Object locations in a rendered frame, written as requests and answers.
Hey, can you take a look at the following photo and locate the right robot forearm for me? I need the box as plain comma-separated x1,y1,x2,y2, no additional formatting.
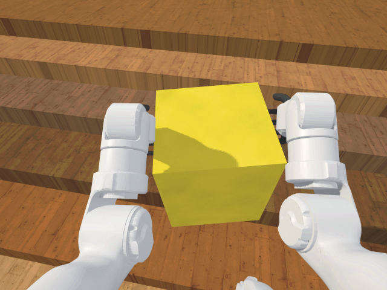
276,92,362,233

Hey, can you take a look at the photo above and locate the robot right hand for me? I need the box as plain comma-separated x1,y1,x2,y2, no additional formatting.
268,93,291,145

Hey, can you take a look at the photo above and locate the robot left hand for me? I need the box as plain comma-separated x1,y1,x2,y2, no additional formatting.
143,105,154,155

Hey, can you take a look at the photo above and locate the carton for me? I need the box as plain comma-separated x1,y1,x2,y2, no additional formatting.
152,82,287,227

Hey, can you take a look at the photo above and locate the right robot upper arm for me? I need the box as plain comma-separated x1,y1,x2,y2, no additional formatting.
278,193,387,290

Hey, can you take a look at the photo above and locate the left robot upper arm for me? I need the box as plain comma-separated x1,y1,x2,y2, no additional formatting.
27,204,154,290

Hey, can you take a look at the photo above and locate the robot right shin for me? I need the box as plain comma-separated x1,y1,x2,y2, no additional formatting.
245,276,258,281

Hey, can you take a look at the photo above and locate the left robot forearm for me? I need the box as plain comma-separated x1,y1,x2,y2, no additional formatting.
78,103,156,250

